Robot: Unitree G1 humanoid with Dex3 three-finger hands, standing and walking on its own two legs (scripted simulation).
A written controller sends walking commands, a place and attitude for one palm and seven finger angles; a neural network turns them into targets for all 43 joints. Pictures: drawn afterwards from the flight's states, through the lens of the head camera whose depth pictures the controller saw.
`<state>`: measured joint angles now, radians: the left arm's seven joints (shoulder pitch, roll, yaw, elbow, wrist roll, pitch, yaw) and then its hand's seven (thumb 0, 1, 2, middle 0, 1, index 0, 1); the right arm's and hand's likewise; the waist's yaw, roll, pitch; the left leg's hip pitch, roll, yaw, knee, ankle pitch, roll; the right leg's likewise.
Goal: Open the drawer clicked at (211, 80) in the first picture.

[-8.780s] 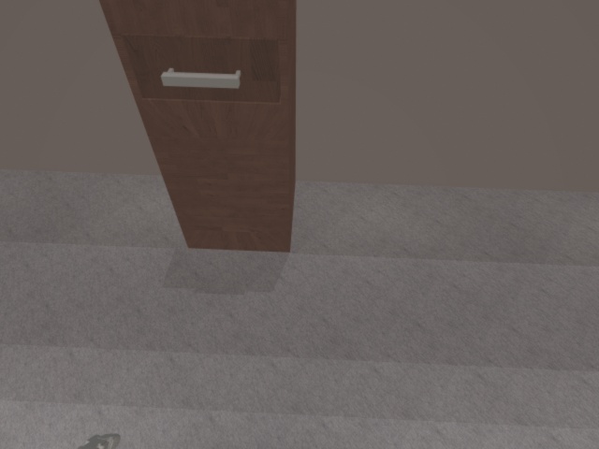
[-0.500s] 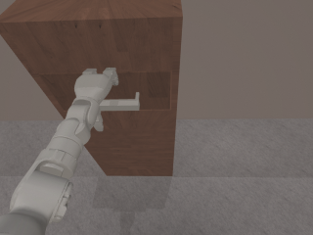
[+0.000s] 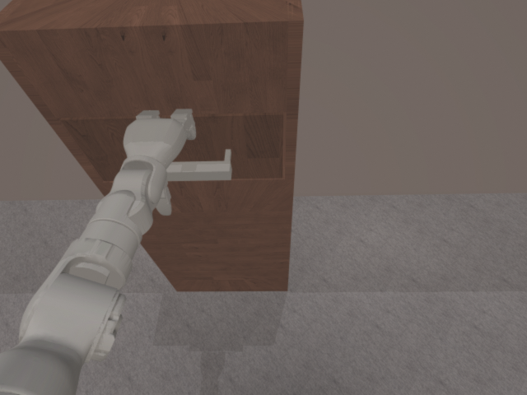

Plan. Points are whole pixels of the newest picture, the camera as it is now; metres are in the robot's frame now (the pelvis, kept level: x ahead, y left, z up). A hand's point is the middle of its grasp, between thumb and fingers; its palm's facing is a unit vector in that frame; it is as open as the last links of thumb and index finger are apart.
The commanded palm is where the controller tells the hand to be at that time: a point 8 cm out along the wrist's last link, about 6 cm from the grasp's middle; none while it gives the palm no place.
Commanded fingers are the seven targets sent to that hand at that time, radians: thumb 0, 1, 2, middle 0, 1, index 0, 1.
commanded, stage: move the hooked fingers above the handle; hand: left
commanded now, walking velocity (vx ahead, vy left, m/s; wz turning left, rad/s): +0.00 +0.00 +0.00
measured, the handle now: (180, 163) +0.51 +0.16 +0.02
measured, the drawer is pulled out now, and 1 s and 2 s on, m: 0.00 0.00 0.00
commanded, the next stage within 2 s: lower the fingers behind the handle in 0.20 s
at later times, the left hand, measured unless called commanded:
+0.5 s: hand (169, 166) +0.46 +0.16 +0.07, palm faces -0.01 -0.02 -1.00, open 13.8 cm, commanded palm +0.44 +0.17 +0.13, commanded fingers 0.00 -0.50 0.30 -0.30 -1.20 -0.30 -1.20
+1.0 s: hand (174, 169) +0.47 +0.16 +0.06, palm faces +0.01 -0.01 -1.00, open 13.6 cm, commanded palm +0.45 +0.17 +0.09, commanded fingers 0.00 -0.50 0.30 -0.30 -1.20 -0.30 -1.20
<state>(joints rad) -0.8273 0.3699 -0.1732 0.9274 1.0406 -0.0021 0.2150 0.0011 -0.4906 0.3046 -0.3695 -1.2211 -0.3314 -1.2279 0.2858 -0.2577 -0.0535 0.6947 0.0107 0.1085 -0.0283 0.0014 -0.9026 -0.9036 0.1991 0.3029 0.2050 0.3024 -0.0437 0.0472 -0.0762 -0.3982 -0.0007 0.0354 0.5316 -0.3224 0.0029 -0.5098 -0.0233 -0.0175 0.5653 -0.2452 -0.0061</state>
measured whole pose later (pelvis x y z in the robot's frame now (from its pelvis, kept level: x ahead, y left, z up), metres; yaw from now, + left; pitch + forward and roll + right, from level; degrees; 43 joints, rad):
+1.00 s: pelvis -0.01 +0.00 -0.01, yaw +0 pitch +13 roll +1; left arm -0.87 0.33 -0.17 1.04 1.06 0.03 0.32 0.00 -0.49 0.30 -0.37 -1.24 -0.33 -1.29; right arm 0.29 -0.26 -0.04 0.71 0.01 0.11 -0.03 0.00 -0.90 -0.90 0.20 0.30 0.21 0.30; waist -0.06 0.03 -0.10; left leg -0.48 0.00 0.03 0.60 -0.34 0.00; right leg -0.59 -0.02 -0.02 0.62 -0.26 -0.01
